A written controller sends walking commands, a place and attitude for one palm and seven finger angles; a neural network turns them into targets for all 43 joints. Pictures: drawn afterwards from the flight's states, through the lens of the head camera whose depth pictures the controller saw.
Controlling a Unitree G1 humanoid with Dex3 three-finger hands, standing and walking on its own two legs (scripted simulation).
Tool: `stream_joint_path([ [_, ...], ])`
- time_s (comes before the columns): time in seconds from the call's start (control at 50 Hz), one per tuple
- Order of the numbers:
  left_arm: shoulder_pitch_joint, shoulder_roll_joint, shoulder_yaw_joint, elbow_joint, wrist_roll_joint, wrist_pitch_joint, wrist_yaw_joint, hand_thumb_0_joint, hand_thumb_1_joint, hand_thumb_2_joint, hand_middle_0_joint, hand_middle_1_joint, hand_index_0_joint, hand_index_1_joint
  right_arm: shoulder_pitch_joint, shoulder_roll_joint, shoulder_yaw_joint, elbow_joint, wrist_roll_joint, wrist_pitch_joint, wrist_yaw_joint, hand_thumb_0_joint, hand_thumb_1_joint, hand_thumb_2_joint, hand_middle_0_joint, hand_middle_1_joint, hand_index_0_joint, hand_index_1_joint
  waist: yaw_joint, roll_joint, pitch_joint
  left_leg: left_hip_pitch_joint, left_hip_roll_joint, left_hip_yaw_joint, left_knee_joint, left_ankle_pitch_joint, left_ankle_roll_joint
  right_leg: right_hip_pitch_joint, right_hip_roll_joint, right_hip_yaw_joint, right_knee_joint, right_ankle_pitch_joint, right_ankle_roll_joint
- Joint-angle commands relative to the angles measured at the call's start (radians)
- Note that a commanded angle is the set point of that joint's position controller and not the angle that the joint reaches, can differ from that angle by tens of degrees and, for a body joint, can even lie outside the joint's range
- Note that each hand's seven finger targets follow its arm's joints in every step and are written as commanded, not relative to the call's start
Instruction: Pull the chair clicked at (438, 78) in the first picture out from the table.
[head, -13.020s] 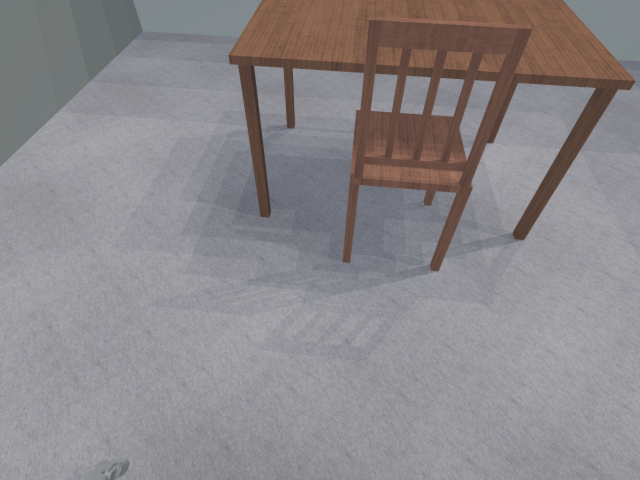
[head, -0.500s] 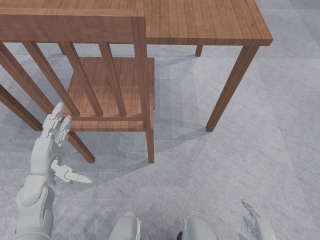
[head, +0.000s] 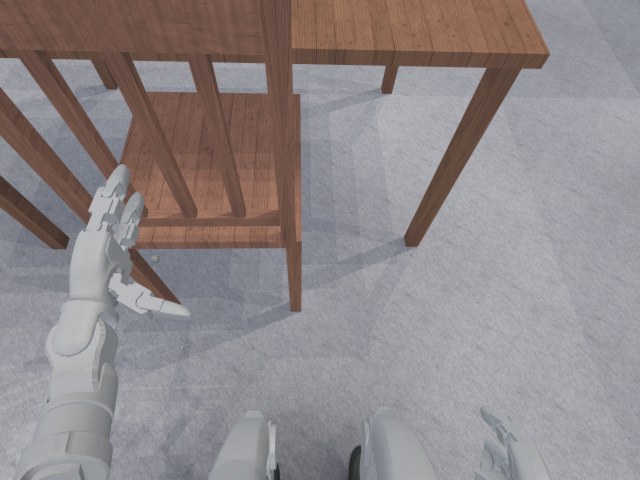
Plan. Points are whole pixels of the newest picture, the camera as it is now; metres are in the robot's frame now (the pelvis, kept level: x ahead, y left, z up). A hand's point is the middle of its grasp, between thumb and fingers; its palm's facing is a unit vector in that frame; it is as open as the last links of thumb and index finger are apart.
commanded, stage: aim the fingers beside a spindle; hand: left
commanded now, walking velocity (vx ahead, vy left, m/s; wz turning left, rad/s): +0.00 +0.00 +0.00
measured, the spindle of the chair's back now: (161, 151) +0.53 +0.23 +0.02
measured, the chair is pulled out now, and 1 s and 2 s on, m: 0.00 0.00 0.00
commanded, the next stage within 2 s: push the fingers through the gap in 0.80 s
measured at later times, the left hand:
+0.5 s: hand (157, 246) +0.39 +0.21 +0.01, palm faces +0.04 -1.00 -0.05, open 16.9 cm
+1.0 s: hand (159, 246) +0.39 +0.21 +0.01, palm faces +0.03 -1.00 -0.05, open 16.9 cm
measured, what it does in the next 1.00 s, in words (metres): stands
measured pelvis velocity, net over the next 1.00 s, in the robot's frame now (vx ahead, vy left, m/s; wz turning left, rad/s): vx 0.01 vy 0.00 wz -0.01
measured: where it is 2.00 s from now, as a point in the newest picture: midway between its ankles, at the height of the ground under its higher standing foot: outside the picture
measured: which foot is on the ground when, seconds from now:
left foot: down 0.00-1.00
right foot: down 0.00-1.00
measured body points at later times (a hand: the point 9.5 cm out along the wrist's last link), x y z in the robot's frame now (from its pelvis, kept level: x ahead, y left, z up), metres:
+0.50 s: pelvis +0.00 +0.00 +0.00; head +0.14 +0.02 +0.42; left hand +0.38 +0.27 +0.01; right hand +0.11 -0.25 -0.12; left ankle +0.01 +0.11 -0.63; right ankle +0.03 -0.13 -0.63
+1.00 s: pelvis +0.01 +0.00 +0.00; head +0.14 +0.02 +0.43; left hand +0.38 +0.26 +0.02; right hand +0.13 -0.25 -0.12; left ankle +0.01 +0.11 -0.63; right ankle +0.03 -0.13 -0.63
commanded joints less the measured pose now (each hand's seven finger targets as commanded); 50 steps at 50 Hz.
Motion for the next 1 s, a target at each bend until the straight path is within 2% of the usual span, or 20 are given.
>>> stream_joint_path([
  [0.0, -0.272, 0.229, 0.080, -0.186, -0.008, -0.081, 0.012, 0.000, -0.500, 0.300, -0.060, -0.080, -0.060, -0.080, 0.062, -0.156, -0.066, -0.104, 0.002, -0.028, -0.013, 0.000, -0.900, -0.900, 0.200, 0.300, 0.200, 0.300, 0.004, 0.080, -0.426, 0.243, -0.026, -0.039, -0.162, 0.349, -0.002, 0.251, 0.040, 0.031, -0.111, 0.241, -0.023],
  [0.04, -0.274, 0.200, 0.053, -0.187, -0.008, -0.089, 0.010, 0.000, -0.500, 0.300, -0.060, -0.080, -0.060, -0.080, 0.070, -0.154, -0.068, -0.099, 0.001, -0.024, -0.007, 0.000, -0.900, -0.900, 0.200, 0.300, 0.200, 0.300, -0.001, 0.097, -0.440, 0.282, -0.021, -0.045, -0.158, 0.393, -0.008, 0.231, 0.043, 0.024, -0.106, 0.259, -0.025],
  [0.12, -0.327, 0.206, 0.056, -0.107, -0.006, -0.085, 0.009, 0.000, -0.500, 0.300, -0.060, -0.080, -0.060, -0.080, 0.082, -0.164, -0.070, -0.080, 0.002, -0.011, -0.006, 0.000, -0.900, -0.900, 0.200, 0.300, 0.200, 0.300, -0.022, 0.042, -0.408, 0.224, -0.020, -0.047, -0.142, 0.345, -0.001, 0.209, 0.044, 0.026, -0.105, 0.233, -0.020],
  [0.2, -0.348, 0.258, 0.103, -0.087, -0.001, -0.091, 0.009, 0.000, -0.500, 0.300, -0.060, -0.080, -0.060, -0.080, 0.090, -0.167, -0.069, -0.080, -0.001, 0.001, -0.004, 0.000, -0.900, -0.900, 0.200, 0.300, 0.200, 0.300, -0.005, 0.064, -0.438, 0.216, -0.023, -0.045, -0.138, 0.355, -0.002, 0.221, 0.043, 0.030, -0.093, 0.242, -0.024],
  [0.24, -0.321, 0.220, 0.072, -0.115, -0.004, -0.092, 0.005, 0.000, -0.500, 0.300, -0.060, -0.080, -0.060, -0.080, 0.090, -0.160, -0.071, -0.093, 0.000, 0.004, 0.003, 0.000, -0.900, -0.900, 0.200, 0.300, 0.200, 0.300, -0.005, 0.078, -0.462, 0.246, -0.023, -0.041, -0.141, 0.389, -0.002, 0.233, 0.043, 0.028, -0.097, 0.267, -0.023],
  [0.28, -0.319, 0.232, 0.077, -0.133, -0.003, -0.094, 0.008, 0.000, -0.500, 0.300, -0.060, -0.080, -0.060, -0.080, 0.094, -0.162, -0.071, -0.093, 0.001, 0.010, 0.004, 0.000, -0.900, -0.900, 0.200, 0.300, 0.200, 0.300, -0.009, 0.070, -0.479, 0.255, -0.020, -0.045, -0.141, 0.405, -0.001, 0.235, 0.046, 0.026, -0.092, 0.277, -0.021],
  [0.34, -0.294, 0.246, 0.100, -0.123, -0.010, -0.085, 0.013, 0.000, -0.500, 0.300, -0.060, -0.080, -0.060, -0.080, 0.092, -0.161, -0.071, -0.092, 0.003, 0.018, 0.005, 0.000, -0.900, -0.900, 0.200, 0.300, 0.200, 0.300, -0.007, 0.051, -0.449, 0.216, -0.023, -0.036, -0.142, 0.371, 0.002, 0.257, 0.047, 0.032, -0.104, 0.273, -0.018],
  [0.36, -0.285, 0.277, 0.127, -0.101, -0.006, -0.085, 0.018, 0.000, -0.500, 0.300, -0.060, -0.080, -0.060, -0.080, 0.095, -0.164, -0.069, -0.091, 0.003, 0.022, 0.002, 0.000, -0.900, -0.900, 0.200, 0.300, 0.200, 0.300, -0.007, 0.030, -0.435, 0.194, -0.022, -0.038, -0.142, 0.352, 0.003, 0.254, 0.050, 0.029, -0.100, 0.257, -0.019],
  [0.46, -0.311, 0.215, 0.066, -0.162, -0.012, -0.099, 0.012, 0.000, -0.500, 0.300, -0.060, -0.080, -0.060, -0.080, 0.090, -0.157, -0.070, -0.096, 0.004, 0.019, 0.003, 0.000, -0.900, -0.900, 0.200, 0.300, 0.200, 0.300, -0.020, 0.090, -0.446, 0.262, -0.020, -0.040, -0.147, 0.374, -0.001, 0.220, 0.051, 0.023, -0.107, 0.253, -0.021],
  [0.48, -0.301, 0.242, 0.089, -0.153, -0.011, -0.099, 0.011, 0.000, -0.500, 0.300, -0.060, -0.080, -0.060, -0.080, 0.093, -0.162, -0.070, -0.091, 0.003, 0.020, 0.002, 0.000, -0.900, -0.900, 0.200, 0.300, 0.200, 0.300, -0.014, 0.073, -0.445, 0.252, -0.020, -0.044, -0.149, 0.374, -0.002, 0.232, 0.050, 0.023, -0.107, 0.256, -0.021],
  [0.52, -0.301, 0.211, 0.063, -0.145, -0.012, -0.095, 0.005, 0.000, -0.500, 0.300, -0.060, -0.080, -0.060, -0.080, 0.090, -0.159, -0.071, -0.086, 0.003, 0.018, 0.002, 0.000, -0.900, -0.900, 0.200, 0.300, 0.200, 0.300, -0.022, 0.077, -0.435, 0.246, -0.021, -0.040, -0.143, 0.377, -0.001, 0.227, 0.048, 0.026, -0.108, 0.265, -0.019],
  [0.6, -0.290, 0.233, 0.082, -0.131, -0.013, -0.094, 0.002, 0.000, -0.500, 0.300, -0.060, -0.080, -0.060, -0.080, 0.091, -0.163, -0.071, -0.086, 0.004, 0.018, 0.000, 0.000, -0.900, -0.900, 0.200, 0.300, 0.200, 0.300, -0.012, 0.065, -0.430, 0.244, -0.020, -0.045, -0.146, 0.382, -0.003, 0.231, 0.048, 0.023, -0.104, 0.267, -0.022],
  [0.64, -0.296, 0.214, 0.062, -0.153, -0.010, -0.093, 0.003, 0.000, -0.500, 0.300, -0.060, -0.080, -0.060, -0.080, 0.087, -0.160, -0.070, -0.090, 0.004, 0.018, 0.001, 0.000, -0.900, -0.900, 0.200, 0.300, 0.200, 0.300, -0.012, 0.102, -0.438, 0.264, -0.020, -0.045, -0.146, 0.408, -0.006, 0.219, 0.046, 0.021, -0.099, 0.279, -0.023],
  [0.66, -0.304, 0.203, 0.053, -0.138, -0.012, -0.091, 0.006, 0.000, -0.500, 0.300, -0.060, -0.080, -0.060, -0.080, 0.089, -0.160, -0.070, -0.088, 0.003, 0.019, 0.002, 0.000, -0.900, -0.900, 0.200, 0.300, 0.200, 0.300, -0.025, 0.079, -0.420, 0.261, -0.019, -0.048, -0.142, 0.396, -0.004, 0.201, 0.050, 0.016, -0.101, 0.265, -0.022],
  [0.68, -0.317, 0.232, 0.074, -0.161, -0.008, -0.096, 0.010, 0.000, -0.500, 0.300, -0.060, -0.080, -0.060, -0.080, 0.089, -0.164, -0.072, -0.085, 0.002, 0.019, 0.000, 0.000, -0.900, -0.900, 0.200, 0.300, 0.200, 0.300, -0.017, 0.080, -0.441, 0.268, -0.018, -0.050, -0.141, 0.407, -0.005, 0.212, 0.049, 0.019, -0.098, 0.275, -0.022],
  [0.7, -0.270, 0.216, 0.073, -0.138, -0.011, -0.090, 0.012, 0.000, -0.500, 0.300, -0.060, -0.080, -0.060, -0.080, 0.088, -0.159, -0.071, -0.093, 0.002, 0.020, 0.003, 0.000, -0.900, -0.900, 0.200, 0.300, 0.200, 0.300, -0.009, 0.076, -0.436, 0.263, -0.021, -0.047, -0.145, 0.405, -0.005, 0.222, 0.049, 0.019, -0.102, 0.275, -0.022],
  [0.78, -0.318, 0.214, 0.060, -0.169, -0.005, -0.096, 0.019, 0.000, -0.500, 0.300, -0.060, -0.080, -0.060, -0.080, 0.086, -0.158, -0.070, -0.090, 0.001, 0.021, 0.001, 0.000, -0.900, -0.900, 0.200, 0.300, 0.200, 0.300, -0.019, 0.086, -0.450, 0.278, -0.020, -0.047, -0.139, 0.417, -0.005, 0.216, 0.048, 0.020, -0.097, 0.285, -0.021],
  [0.82, -0.283, 0.223, 0.070, -0.184, -0.007, -0.095, 0.019, 0.000, -0.500, 0.300, -0.060, -0.080, -0.060, -0.080, 0.084, -0.159, -0.071, -0.095, 0.001, 0.021, 0.003, 0.000, -0.900, -0.900, 0.200, 0.300, 0.200, 0.300, -0.008, 0.097, -0.468, 0.291, -0.018, -0.048, -0.141, 0.442, -0.010, 0.230, 0.047, 0.020, -0.095, 0.302, -0.022],
  [0.88, -0.232, 0.210, 0.070, -0.175, -0.009, -0.087, 0.021, 0.000, -0.500, 0.300, -0.060, -0.080, -0.060, -0.080, 0.084, -0.155, -0.071, -0.103, 0.003, 0.025, 0.006, 0.000, -0.900, -0.900, 0.200, 0.300, 0.200, 0.300, -0.004, 0.071, -0.453, 0.275, -0.019, -0.044, -0.145, 0.455, -0.007, 0.249, 0.049, 0.019, -0.098, 0.320, -0.020],
  [0.98, -0.367, 0.234, 0.073, -0.135, 0.002, -0.092, 0.027, 0.000, -0.500, 0.300, -0.060, -0.080, -0.060, -0.080, 0.085, -0.158, -0.066, -0.080, 0.002, 0.027, -0.004, 0.000, -0.900, -0.900, 0.200, 0.300, 0.200, 0.300, -0.030, 0.063, -0.409, 0.226, -0.021, -0.044, -0.135, 0.371, -0.003, 0.215, 0.049, 0.024, -0.098, 0.270, -0.020],
])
